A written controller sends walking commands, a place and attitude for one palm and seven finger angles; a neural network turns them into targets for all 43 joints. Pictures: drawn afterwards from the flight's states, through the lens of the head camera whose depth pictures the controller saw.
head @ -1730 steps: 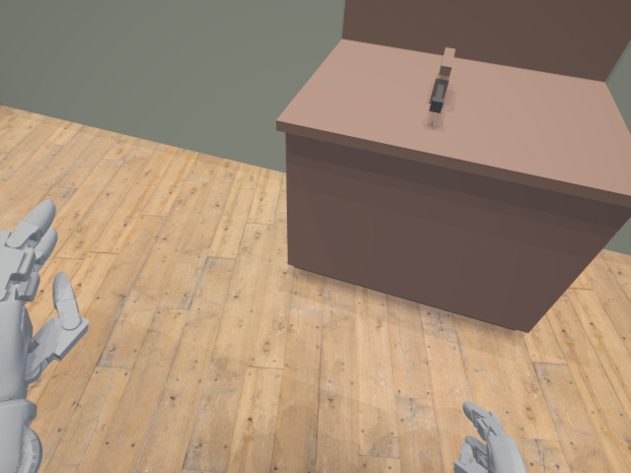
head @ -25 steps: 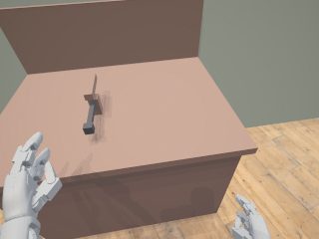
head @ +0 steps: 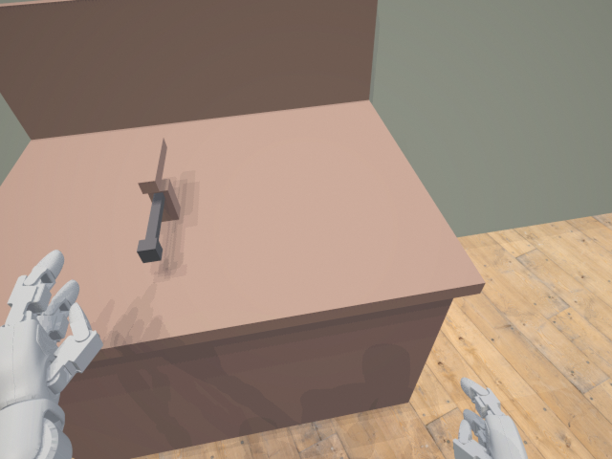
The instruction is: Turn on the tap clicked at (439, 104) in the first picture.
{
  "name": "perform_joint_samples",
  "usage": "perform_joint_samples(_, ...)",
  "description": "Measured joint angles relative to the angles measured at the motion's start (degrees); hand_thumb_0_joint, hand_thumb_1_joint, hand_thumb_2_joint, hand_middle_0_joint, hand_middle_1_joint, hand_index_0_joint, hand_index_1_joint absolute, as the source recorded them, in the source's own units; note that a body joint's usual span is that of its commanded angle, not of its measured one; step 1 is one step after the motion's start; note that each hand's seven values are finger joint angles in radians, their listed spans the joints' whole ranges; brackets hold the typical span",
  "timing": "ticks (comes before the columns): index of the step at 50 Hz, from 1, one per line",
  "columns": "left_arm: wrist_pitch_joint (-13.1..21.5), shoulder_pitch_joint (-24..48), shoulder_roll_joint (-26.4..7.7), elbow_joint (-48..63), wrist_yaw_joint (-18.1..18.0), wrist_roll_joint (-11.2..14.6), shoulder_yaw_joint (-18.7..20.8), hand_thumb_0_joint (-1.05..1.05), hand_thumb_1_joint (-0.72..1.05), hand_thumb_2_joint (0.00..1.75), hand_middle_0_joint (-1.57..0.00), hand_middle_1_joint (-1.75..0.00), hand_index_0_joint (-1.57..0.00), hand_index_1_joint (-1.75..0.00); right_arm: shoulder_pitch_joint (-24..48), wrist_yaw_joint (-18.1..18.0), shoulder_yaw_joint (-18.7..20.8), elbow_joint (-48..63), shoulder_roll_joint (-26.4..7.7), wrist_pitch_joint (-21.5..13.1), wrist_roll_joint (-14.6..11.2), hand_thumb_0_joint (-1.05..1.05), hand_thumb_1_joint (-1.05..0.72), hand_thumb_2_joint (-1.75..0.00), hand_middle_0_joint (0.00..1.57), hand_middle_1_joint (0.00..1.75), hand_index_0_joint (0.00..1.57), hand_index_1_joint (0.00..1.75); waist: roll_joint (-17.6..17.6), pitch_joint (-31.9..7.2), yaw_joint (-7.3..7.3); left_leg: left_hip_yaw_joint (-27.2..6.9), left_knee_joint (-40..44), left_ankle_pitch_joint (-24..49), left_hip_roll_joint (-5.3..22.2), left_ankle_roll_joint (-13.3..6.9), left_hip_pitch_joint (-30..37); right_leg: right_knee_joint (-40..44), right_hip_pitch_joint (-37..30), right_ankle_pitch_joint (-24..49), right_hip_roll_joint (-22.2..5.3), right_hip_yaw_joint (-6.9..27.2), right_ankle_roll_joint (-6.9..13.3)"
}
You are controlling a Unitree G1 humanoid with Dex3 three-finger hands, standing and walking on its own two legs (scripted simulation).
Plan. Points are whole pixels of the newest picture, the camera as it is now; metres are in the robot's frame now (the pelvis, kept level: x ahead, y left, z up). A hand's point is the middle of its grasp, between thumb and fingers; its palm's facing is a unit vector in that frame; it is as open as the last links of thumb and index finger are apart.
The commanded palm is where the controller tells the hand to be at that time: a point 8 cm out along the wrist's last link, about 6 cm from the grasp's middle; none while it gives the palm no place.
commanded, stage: reach beside the lever's end, fingers flat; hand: left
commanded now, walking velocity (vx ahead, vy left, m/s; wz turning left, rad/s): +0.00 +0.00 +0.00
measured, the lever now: (150, 250) +0.39 +0.30 +0.05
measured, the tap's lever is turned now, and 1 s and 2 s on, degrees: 0 0 0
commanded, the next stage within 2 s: none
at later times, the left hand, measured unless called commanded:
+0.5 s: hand (101, 312) +0.25 +0.28 +0.10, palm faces +0.49 -0.86 -0.11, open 7.5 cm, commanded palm +0.21 +0.32 +0.10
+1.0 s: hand (110, 285) +0.31 +0.32 +0.07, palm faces +0.50 -0.86 -0.09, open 7.7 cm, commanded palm +0.27 +0.35 +0.07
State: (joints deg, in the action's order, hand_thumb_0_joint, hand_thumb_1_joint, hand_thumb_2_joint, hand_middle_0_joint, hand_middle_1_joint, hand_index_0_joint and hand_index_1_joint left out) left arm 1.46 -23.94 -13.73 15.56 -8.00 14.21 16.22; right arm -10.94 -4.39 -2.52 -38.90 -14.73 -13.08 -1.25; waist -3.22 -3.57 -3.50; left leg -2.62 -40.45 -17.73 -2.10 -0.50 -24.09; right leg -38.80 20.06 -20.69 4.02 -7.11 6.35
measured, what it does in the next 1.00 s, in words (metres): stands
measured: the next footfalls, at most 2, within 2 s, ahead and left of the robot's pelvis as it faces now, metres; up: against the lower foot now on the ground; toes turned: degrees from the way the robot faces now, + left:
none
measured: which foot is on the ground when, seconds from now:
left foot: down 0.00-1.00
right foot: down 0.00-1.00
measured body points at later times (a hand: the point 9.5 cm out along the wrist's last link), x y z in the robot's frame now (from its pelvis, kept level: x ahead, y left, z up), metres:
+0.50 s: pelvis -0.01 +0.01 +0.00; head +0.00 -0.02 +0.45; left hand +0.21 +0.32 +0.11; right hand +0.17 -0.23 -0.10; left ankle +0.04 +0.12 -0.72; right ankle +0.00 -0.04 -0.72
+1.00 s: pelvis -0.01 +0.03 -0.01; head +0.02 +0.03 +0.44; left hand +0.28 +0.36 +0.07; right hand +0.14 -0.22 -0.11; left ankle +0.04 +0.12 -0.72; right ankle +0.00 -0.04 -0.72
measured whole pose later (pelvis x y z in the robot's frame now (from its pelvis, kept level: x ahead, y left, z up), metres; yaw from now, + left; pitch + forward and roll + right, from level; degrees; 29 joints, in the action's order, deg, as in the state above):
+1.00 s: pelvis -0.01 +0.03 -0.01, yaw -1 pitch +7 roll -1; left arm 10.4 3.5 -17.0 -18.9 -6.7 11.4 21.7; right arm -12.5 -3.9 -1.9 -39.2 -15.0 -9.3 -0.6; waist -1.9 -4.5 -0.4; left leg -1.2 -45.8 -18.9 -2.5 -2.6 -34.0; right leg -43.5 29.8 -21.1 3.4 -6.1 4.4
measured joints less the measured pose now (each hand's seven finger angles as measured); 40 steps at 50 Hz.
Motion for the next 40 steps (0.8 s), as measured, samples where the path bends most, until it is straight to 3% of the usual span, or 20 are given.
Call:
perform_joint_samples(11,2.81,2.36,0.39,-5.18,0.99,0.15,1.39,0.02,0.89,0.9,-0.19,-0.3,-0.2,-0.29,-0.86,0.05,0.9,-0.03,-0.62,0.11,-0.12,0.01,-0.9,-0.9,0.2,0.3,0.2,0.3,-0.06,-0.1,0.42,0.14,-0.51,-0.2,-0.14,-0.13,-1.09,-0.74,1.19,-0.31,-0.16,0.09,-0.03)
perform_joint_samples(33,5.52,18.11,-1.76,-23.08,1.39,-1.02,4.15,0.02,0.89,0.9,-0.18,-0.24,-0.19,-0.24,-0.45,0.01,0.51,-0.93,-0.13,1.7,-0.09,0.01,-0.9,-0.9,0.21,0.3,0.2,0.3,0.4,-0.45,1.82,0.87,-2.73,-0.03,0.07,-0.83,-5.67,-2.61,5.77,0.31,-0.13,0.57,-0.67)
perform_joint_samples(40,7.89,22.14,-1.89,-27.28,0.95,-1.91,4.27,0.02,0.89,0.9,-0.17,-0.23,-0.18,-0.22,-0.84,0.26,0.81,-0.87,-0.69,1.92,0.34,0.01,-0.9,-0.9,0.21,0.3,0.2,0.3,0.53,-0.35,2.25,1.0,-3.97,-0.41,-0.21,-1.4,-7.54,-3.63,7.5,0.03,-0.44,0.6,-1.19)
